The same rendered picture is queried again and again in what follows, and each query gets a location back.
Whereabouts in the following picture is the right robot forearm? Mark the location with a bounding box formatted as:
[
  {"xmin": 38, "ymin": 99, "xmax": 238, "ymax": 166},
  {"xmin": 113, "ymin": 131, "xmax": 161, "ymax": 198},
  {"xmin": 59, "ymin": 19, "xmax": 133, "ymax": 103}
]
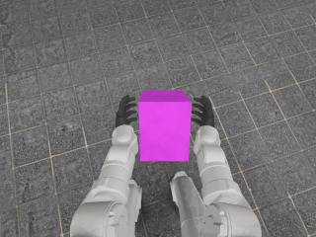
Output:
[{"xmin": 193, "ymin": 125, "xmax": 262, "ymax": 235}]

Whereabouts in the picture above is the carton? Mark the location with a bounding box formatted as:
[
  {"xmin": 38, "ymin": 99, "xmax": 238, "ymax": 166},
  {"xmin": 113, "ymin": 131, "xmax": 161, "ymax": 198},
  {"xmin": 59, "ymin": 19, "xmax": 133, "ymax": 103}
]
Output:
[{"xmin": 138, "ymin": 90, "xmax": 192, "ymax": 161}]

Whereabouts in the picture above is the robot left foot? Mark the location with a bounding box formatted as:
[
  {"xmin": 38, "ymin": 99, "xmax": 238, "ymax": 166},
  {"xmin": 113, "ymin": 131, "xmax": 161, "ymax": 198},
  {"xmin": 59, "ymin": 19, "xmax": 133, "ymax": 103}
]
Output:
[{"xmin": 134, "ymin": 193, "xmax": 143, "ymax": 231}]

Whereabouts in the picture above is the left robot thigh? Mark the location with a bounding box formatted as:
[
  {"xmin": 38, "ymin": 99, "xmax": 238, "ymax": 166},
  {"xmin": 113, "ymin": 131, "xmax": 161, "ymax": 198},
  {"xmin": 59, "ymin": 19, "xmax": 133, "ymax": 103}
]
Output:
[{"xmin": 124, "ymin": 184, "xmax": 142, "ymax": 237}]

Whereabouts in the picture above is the right robot hand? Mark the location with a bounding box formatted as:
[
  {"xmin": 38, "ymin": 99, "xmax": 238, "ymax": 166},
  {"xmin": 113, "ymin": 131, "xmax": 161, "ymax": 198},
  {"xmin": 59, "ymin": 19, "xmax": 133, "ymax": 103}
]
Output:
[{"xmin": 191, "ymin": 95, "xmax": 215, "ymax": 127}]

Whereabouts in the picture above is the left robot forearm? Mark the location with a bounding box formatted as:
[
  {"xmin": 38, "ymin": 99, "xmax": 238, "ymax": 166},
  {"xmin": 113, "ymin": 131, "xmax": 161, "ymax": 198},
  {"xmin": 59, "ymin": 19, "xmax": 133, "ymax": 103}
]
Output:
[{"xmin": 70, "ymin": 124, "xmax": 138, "ymax": 237}]

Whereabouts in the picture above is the left robot hand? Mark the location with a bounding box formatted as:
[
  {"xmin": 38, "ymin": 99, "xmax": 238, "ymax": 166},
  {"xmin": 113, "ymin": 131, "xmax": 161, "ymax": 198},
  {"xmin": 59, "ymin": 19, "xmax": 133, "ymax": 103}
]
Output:
[{"xmin": 116, "ymin": 94, "xmax": 137, "ymax": 128}]

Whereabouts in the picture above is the robot left upper arm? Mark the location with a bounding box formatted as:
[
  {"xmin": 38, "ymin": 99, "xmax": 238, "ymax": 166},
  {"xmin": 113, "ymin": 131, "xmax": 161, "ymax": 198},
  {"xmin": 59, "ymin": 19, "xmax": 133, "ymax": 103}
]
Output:
[{"xmin": 70, "ymin": 200, "xmax": 129, "ymax": 237}]

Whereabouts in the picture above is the robot right upper arm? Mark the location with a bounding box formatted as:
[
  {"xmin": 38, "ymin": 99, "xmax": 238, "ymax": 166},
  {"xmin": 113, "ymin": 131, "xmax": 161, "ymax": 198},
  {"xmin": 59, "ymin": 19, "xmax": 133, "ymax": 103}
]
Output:
[{"xmin": 201, "ymin": 201, "xmax": 262, "ymax": 237}]

